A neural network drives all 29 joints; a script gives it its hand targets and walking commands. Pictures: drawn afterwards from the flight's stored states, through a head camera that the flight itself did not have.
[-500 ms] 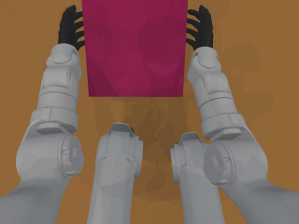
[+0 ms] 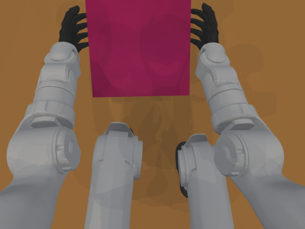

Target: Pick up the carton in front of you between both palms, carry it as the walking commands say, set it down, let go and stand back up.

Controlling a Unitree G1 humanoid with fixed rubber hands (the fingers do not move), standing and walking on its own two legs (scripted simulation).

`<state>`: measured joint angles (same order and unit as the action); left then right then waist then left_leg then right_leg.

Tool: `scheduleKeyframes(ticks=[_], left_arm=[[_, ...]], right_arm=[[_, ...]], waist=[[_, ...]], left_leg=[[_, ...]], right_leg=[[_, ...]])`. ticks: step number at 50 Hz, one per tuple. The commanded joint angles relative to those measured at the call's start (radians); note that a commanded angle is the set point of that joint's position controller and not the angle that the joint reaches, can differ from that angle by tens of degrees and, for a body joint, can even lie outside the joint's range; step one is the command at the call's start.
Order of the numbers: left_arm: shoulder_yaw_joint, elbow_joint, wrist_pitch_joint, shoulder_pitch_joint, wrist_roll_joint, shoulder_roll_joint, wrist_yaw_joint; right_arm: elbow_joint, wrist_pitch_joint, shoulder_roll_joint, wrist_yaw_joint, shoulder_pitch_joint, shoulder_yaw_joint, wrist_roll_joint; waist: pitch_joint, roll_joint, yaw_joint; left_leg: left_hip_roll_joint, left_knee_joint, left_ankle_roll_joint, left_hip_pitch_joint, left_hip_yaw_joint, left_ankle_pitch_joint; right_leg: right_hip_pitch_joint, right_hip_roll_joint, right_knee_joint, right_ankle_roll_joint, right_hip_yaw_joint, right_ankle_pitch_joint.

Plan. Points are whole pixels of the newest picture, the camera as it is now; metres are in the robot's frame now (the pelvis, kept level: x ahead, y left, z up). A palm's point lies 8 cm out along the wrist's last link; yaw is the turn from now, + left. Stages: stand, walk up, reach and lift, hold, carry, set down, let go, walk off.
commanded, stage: set down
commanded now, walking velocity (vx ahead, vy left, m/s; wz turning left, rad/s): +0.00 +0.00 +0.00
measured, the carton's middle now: (141, 56) +0.49 +0.11 -0.25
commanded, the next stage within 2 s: let go in 1.78 s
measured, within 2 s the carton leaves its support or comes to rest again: neither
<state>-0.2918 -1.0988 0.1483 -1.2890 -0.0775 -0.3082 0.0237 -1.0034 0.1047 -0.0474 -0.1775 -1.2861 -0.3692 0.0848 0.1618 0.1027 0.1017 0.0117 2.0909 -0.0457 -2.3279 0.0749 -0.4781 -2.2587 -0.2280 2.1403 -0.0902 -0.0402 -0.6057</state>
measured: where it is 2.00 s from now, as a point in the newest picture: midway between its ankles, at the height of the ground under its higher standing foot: (154, 171)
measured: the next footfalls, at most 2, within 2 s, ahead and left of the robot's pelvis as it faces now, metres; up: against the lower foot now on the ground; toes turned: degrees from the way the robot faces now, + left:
none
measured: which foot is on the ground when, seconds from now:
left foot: down 0.00-1.00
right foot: down 0.00-1.00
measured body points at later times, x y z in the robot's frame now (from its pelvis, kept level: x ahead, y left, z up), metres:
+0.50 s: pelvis +0.00 +0.00 -0.01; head +0.35 +0.06 +0.27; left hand +0.49 +0.27 -0.19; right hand +0.54 -0.04 -0.18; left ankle +0.13 +0.14 -0.35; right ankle +0.10 -0.11 -0.35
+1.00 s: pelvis -0.01 +0.01 +0.02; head +0.33 +0.08 +0.31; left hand +0.48 +0.33 -0.12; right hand +0.53 -0.05 -0.12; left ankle +0.13 +0.13 -0.35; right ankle +0.10 -0.11 -0.35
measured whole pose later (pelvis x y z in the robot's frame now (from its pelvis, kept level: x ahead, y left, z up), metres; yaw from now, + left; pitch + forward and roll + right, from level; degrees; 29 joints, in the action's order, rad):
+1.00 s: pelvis -0.01 +0.01 +0.02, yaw +2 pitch +37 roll -4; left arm -0.20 -0.93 0.07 -1.17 0.17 -0.43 0.02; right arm -0.76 0.14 -0.15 -0.21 -1.14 -0.15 -0.10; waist 0.22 0.06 0.09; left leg 0.00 2.04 0.01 -2.22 0.04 -0.46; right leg -2.12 -0.11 2.09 -0.07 -0.02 -0.62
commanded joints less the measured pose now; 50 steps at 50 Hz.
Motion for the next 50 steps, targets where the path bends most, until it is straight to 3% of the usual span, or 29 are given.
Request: scheduleKeyframes(ticks=[1, 15, 20, 22, 24, 25, 26, 29, 33, 36, 39, 43, 46, 50], left_arm=[[0.195, 0.064, -0.055, -0.437, 0.041, 0.635, 0.198], [0.144, -0.046, -0.083, -0.356, 0.014, 0.519, 0.172], [0.118, -0.064, -0.103, -0.320, 0.014, 0.426, 0.150], [0.069, -0.086, -0.123, -0.258, 0.020, 0.257, 0.115], [-0.002, -0.118, -0.163, -0.119, 0.035, -0.108, 0.027], [-0.016, -0.117, -0.187, -0.078, 0.065, -0.236, -0.017], [-0.012, -0.111, -0.205, -0.083, 0.101, -0.270, -0.037], [0.035, -0.052, -0.240, -0.173, 0.204, -0.314, -0.035], [0.113, 0.059, -0.239, -0.254, 0.308, -0.326, -0.008], [0.139, 0.080, -0.221, -0.230, 0.338, -0.338, 0.003], [0.110, 0.084, -0.193, -0.167, 0.321, -0.364, 0.005], [0.088, 0.177, -0.155, -0.123, 0.288, -0.349, -0.001], [0.068, 0.280, -0.111, -0.104, 0.257, -0.316, -0.007], [0.060, 0.280, -0.074, -0.081, 0.226, -0.251, -0.006]], right_arm=[[-0.024, -0.010, 0.708, 0.217, -0.435, 0.277, -0.021], [-0.100, -0.030, 0.581, 0.221, -0.350, 0.225, 0.006], [-0.103, -0.039, 0.497, 0.198, -0.323, 0.220, 0.005], [-0.104, -0.048, 0.337, 0.165, -0.279, 0.201, -0.006], [-0.098, -0.072, -0.020, 0.088, -0.168, 0.186, -0.044], [-0.090, -0.085, -0.146, 0.050, -0.138, 0.197, -0.081], [-0.081, -0.089, -0.174, 0.029, -0.137, 0.210, -0.125], [-0.012, -0.102, -0.189, 0.017, -0.190, 0.266, -0.222], [0.128, -0.097, -0.185, 0.018, -0.260, 0.334, -0.280], [0.159, -0.080, -0.172, 0.014, -0.237, 0.364, -0.322], [0.189, -0.057, -0.197, 0.001, -0.189, 0.343, -0.308], [0.296, -0.027, -0.203, -0.023, -0.128, 0.289, -0.268], [0.376, 0.005, -0.215, -0.041, -0.095, 0.232, -0.214], [0.347, 0.028, -0.200, -0.038, -0.044, 0.160, -0.143]], waist=[[-0.829, 0.018, 0.076], [-0.731, 0.012, 0.074], [-0.714, 0.013, 0.078], [-0.732, 0.003, 0.083], [-0.740, -0.016, 0.094], [-0.745, -0.024, 0.102], [-0.756, -0.030, 0.098], [-0.803, -0.048, 0.075], [-0.922, -0.045, 0.049], [-1.011, -0.056, 0.067], [-1.069, -0.076, 0.079], [-1.204, -0.131, 0.067], [-1.256, -0.161, 0.044], [-1.086, -0.171, 0.000]], left_leg=[[0.041, -0.141, 0.070, 0.514, -0.089, 0.246], [0.032, -0.128, 0.080, 0.489, -0.063, 0.251], [0.022, -0.116, 0.069, 0.501, -0.066, 0.234], [0.013, -0.112, 0.058, 0.525, -0.071, 0.220], [-0.007, -0.115, 0.044, 0.556, -0.073, 0.209], [-0.012, -0.119, 0.038, 0.571, -0.073, 0.210], [-0.016, -0.117, 0.038, 0.579, -0.067, 0.223], [-0.035, -0.095, 0.041, 0.575, -0.055, 0.289], [-0.047, -0.071, 0.040, 0.645, -0.063, 0.341], [-0.045, -0.080, 0.038, 0.732, -0.078, 0.346], [-0.043, -0.105, 0.034, 0.819, -0.088, 0.323], [-0.031, -0.160, 0.029, 0.982, -0.102, 0.300], [-0.013, -0.222, 0.029, 1.068, -0.106, 0.263], [0.001, -0.294, 0.019, 0.997, -0.097, 0.184]], right_leg=[[0.200, 0.003, -0.190, 0.048, 0.110, 0.158], [0.170, 0.020, -0.162, 0.049, 0.097, 0.176], [0.183, 0.031, -0.155, 0.037, 0.100, 0.165], [0.212, 0.043, -0.155, 0.028, 0.110, 0.154], [0.249, 0.068, -0.157, 0.015, 0.117, 0.143], [0.273, 0.078, -0.159, 0.010, 0.113, 0.138], [0.293, 0.085, -0.157, 0.008, 0.106, 0.145], [0.318, 0.108, -0.140, 0.015, 0.081, 0.201], [0.399, 0.126, -0.128, 0.011, 0.078, 0.238], [0.457, 0.124, -0.126, 0.006, 0.091, 0.221], [0.459, 0.118, -0.139, 0.007, 0.118, 0.159], [0.468, 0.099, -0.181, 0.019, 0.158, 0.103], [0.467, 0.088, -0.233, 0.030, 0.176, 0.061], [0.379, 0.090, -0.299, 0.040, 0.179, 0.010]])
